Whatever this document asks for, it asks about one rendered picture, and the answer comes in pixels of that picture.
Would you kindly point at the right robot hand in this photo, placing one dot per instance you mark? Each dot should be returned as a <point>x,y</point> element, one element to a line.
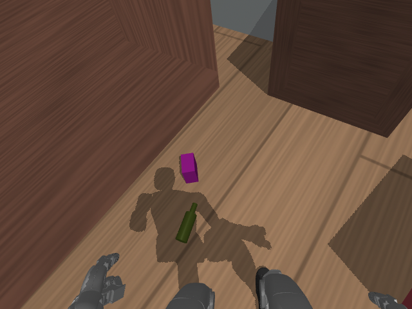
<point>384,301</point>

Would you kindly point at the right robot foot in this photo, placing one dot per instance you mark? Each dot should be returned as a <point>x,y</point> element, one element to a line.
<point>260,273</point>

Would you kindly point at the left robot hand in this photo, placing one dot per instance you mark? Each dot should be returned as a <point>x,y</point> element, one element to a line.
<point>110,287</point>

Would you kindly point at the left robot arm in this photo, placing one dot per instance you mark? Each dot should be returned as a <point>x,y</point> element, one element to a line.
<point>88,300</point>

